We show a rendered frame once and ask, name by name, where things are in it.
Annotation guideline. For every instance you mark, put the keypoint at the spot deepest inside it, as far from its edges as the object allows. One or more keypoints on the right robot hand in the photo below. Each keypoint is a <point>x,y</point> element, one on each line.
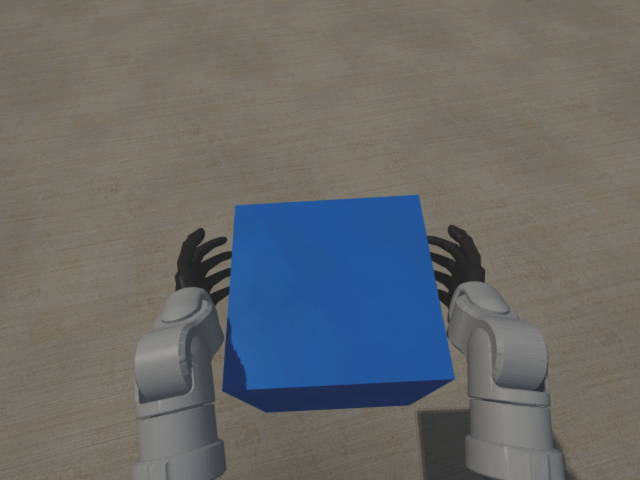
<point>466,268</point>

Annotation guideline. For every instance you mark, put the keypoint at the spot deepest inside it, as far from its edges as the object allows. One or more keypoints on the left robot hand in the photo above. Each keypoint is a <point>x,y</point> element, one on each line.
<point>192,272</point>

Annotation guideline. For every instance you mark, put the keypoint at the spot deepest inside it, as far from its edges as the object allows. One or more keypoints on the right robot forearm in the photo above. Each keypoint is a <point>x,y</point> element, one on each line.
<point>507,366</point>

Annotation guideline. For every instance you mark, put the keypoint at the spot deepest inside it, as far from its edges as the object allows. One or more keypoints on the left robot forearm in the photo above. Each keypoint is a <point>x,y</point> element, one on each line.
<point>173,380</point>

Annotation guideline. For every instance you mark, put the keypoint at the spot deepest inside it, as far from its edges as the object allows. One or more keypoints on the carton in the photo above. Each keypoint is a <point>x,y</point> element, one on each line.
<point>333,304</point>

